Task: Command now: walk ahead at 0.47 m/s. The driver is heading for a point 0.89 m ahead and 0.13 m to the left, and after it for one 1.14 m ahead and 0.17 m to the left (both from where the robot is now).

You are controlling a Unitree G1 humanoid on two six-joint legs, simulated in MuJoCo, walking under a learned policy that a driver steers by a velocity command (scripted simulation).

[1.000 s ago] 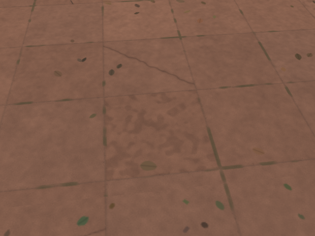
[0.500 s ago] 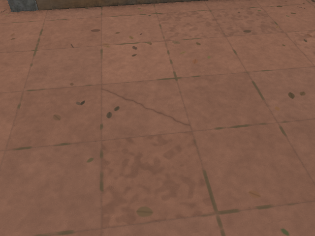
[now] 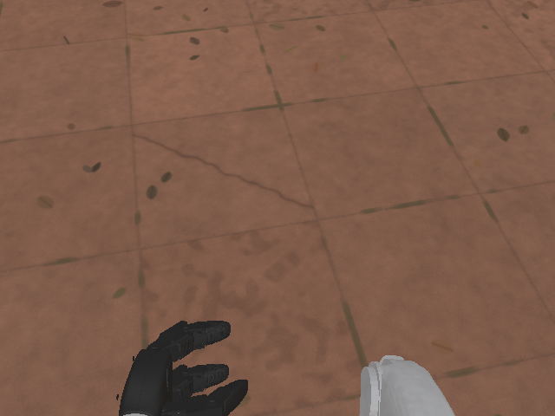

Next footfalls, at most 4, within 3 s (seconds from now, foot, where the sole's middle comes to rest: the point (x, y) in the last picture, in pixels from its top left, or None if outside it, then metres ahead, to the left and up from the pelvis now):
0.08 right None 0.25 -0.10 -0.61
0.62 left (240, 368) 0.51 0.08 -0.61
1.08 right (268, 248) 0.82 0.02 -0.61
1.46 left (194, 289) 0.71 0.19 -0.61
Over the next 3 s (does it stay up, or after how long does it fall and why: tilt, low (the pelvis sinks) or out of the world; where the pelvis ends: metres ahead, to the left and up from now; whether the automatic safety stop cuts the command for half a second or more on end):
stays up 1.06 0.22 0.17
